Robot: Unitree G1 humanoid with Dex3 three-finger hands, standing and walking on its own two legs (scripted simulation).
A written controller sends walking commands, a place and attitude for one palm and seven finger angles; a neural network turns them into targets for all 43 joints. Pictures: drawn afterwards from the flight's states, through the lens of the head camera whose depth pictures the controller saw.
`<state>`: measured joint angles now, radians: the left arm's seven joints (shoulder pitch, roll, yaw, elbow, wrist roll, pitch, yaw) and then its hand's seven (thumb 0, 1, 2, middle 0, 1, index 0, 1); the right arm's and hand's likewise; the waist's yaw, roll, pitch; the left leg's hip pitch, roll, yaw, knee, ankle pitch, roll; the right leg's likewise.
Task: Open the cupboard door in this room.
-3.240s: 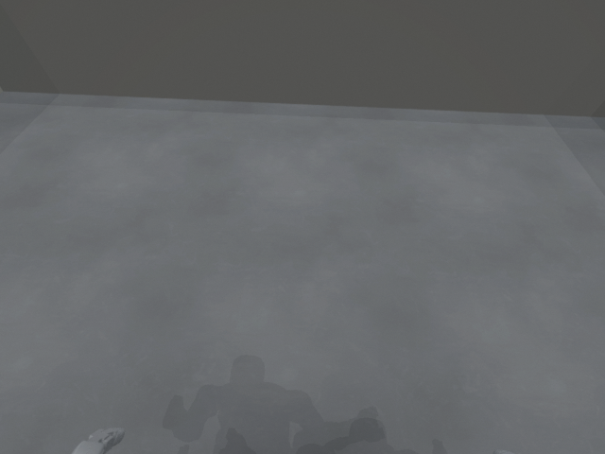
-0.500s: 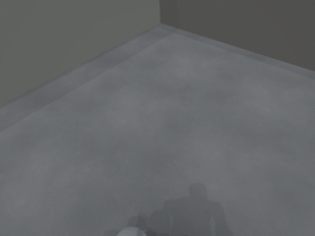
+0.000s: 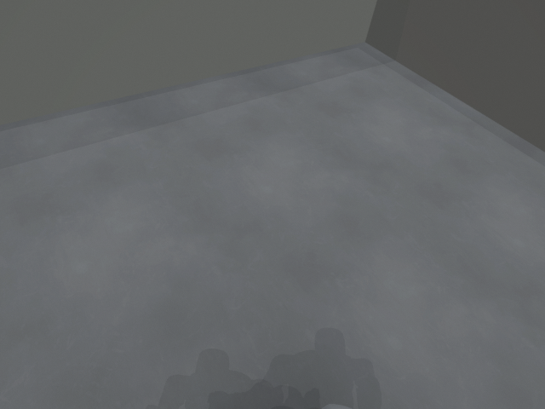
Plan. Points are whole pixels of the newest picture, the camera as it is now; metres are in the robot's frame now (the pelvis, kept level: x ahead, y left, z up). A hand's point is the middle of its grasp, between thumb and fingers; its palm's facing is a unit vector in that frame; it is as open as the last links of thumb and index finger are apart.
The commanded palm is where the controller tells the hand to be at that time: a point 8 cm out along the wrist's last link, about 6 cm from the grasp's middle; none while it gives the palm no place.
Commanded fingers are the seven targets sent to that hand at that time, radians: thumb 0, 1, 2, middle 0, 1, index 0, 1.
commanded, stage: turn or walk to find it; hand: left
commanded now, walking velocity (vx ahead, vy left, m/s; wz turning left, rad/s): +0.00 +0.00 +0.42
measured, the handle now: out of the picture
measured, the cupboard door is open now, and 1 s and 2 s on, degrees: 0 0 0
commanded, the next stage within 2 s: none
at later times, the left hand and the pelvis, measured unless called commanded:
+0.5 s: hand out of the picture +0.01 +0.15 -0.15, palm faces +0.22 -0.94 -0.27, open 7.3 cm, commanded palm none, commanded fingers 0.00 0.90 0.90 -0.20 -0.30 -0.20 -0.30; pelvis -0.04 -0.05 +0.00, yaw +13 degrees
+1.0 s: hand out of the picture -0.12 +0.23 -0.18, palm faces +0.46 -0.86 -0.23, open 7.3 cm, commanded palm none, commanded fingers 0.00 0.90 0.90 -0.20 -0.30 -0.20 -0.30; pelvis -0.08 +0.01 +0.00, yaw +25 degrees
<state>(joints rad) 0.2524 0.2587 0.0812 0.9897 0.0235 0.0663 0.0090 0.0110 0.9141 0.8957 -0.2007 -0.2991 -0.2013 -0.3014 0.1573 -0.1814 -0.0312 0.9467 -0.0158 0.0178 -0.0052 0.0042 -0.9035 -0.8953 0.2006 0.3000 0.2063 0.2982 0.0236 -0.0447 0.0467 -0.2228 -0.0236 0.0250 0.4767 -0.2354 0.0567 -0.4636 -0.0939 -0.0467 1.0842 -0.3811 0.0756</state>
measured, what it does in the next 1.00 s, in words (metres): steps on the spot, turning left: right foot, then left foot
